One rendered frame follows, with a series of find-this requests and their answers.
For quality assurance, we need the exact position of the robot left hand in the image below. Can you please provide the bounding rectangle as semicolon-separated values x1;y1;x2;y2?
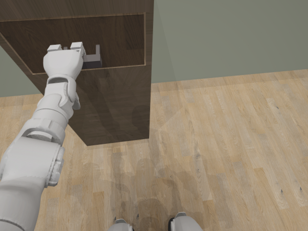
43;42;86;110

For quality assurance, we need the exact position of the robot right shin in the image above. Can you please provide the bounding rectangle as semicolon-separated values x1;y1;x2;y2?
174;212;187;219

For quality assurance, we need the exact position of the handle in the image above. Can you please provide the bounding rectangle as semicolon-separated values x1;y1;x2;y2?
64;45;102;69

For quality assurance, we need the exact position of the cabinet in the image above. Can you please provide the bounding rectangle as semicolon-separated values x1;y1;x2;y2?
0;0;154;146

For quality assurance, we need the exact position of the right robot thigh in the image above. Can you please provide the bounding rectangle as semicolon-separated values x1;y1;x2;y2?
171;216;203;231

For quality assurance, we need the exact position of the left robot forearm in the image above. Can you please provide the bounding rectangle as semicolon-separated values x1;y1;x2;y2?
0;74;76;180

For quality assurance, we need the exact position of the drawer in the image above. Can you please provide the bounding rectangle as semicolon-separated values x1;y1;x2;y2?
0;12;144;74

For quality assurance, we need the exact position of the robot left upper arm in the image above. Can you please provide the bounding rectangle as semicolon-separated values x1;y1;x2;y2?
0;136;65;231

